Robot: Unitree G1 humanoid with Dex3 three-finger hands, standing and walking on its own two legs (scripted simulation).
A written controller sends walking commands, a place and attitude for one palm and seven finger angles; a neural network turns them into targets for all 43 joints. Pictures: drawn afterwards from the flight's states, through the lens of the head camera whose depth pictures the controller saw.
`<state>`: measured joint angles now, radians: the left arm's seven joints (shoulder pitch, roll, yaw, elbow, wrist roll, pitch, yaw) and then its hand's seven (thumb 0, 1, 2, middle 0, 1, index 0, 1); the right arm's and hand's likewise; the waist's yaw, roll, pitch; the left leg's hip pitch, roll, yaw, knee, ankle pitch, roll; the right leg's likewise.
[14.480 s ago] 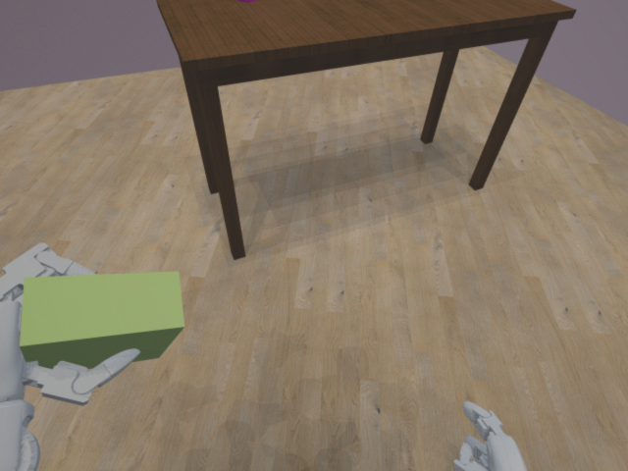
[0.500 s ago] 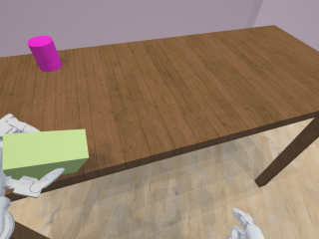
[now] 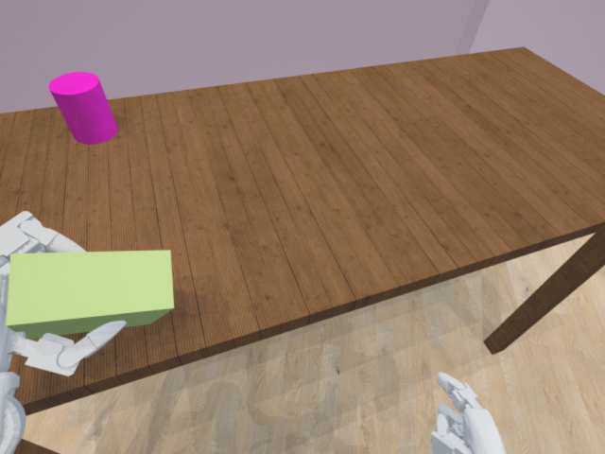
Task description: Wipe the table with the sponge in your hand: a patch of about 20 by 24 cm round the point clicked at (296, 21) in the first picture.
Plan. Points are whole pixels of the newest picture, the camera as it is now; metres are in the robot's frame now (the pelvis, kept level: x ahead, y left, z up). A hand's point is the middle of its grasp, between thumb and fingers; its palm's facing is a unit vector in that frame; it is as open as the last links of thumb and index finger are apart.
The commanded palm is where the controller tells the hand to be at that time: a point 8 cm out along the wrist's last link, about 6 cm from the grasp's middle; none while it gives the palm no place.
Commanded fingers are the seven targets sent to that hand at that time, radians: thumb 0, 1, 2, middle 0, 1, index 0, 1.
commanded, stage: come to a stop and stand still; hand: left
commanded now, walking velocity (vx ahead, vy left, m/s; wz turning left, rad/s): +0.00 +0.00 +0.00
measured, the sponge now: (117, 294) +0.23 +0.21 +0.15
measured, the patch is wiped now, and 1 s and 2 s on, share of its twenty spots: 0.00 0.00 0.00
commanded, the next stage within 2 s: look again from close up in 0.40 s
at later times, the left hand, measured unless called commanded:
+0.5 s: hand (42, 300) +0.21 +0.26 +0.17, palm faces +0.41 -0.85 -0.34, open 9.6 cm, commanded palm +0.15 +0.29 +0.18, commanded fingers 0.00 0.10 1.30 -1.20 -1.60 -1.20 -1.60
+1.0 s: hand (59, 310) +0.20 +0.24 +0.17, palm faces +0.43 -0.83 -0.34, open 9.6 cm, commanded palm +0.15 +0.27 +0.18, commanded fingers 0.00 0.10 1.30 -1.20 -1.60 -1.20 -1.60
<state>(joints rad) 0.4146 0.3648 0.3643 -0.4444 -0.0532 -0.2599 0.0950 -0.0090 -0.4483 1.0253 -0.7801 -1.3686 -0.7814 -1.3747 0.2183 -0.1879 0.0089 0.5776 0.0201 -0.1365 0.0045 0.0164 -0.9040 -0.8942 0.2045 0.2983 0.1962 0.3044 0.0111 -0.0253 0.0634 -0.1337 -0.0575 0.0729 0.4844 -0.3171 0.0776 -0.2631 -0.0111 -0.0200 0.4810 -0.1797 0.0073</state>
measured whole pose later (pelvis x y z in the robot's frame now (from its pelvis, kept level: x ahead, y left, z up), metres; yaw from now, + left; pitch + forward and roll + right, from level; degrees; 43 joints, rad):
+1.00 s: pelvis -0.01 -0.01 +0.00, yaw +0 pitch -3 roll -1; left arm 0.40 0.33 0.36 -0.44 -0.03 -0.22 0.12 -0.01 -0.45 1.03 -0.78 -1.37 -0.78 -1.38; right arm 0.22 -0.20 0.01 0.57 0.01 -0.12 -0.01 0.02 -0.90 -0.89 0.21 0.30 0.20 0.30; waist 0.03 -0.02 0.08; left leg -0.14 -0.04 0.06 0.48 -0.30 0.07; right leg -0.24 0.01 -0.04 0.42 -0.13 -0.01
